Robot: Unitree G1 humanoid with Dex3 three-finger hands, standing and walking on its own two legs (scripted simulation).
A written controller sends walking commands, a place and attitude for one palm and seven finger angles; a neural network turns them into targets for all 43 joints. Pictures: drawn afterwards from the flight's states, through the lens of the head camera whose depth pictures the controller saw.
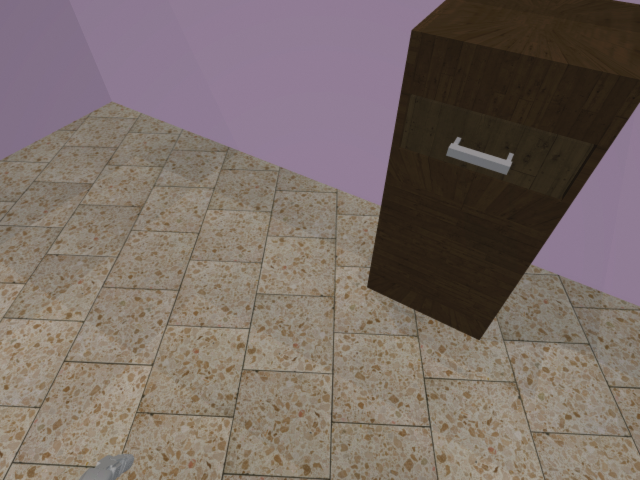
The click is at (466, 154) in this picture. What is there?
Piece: drawer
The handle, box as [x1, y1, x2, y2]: [446, 137, 513, 174]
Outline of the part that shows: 448,147 446,155 505,174 510,166 510,160 513,154 509,153 505,160 469,149 458,144 460,140 459,137 457,137 454,142 451,143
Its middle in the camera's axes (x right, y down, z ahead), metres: +0.36 -0.19 +0.87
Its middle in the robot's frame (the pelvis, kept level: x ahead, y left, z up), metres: +0.79 -0.32 -0.04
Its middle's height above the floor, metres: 0.73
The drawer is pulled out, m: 0.00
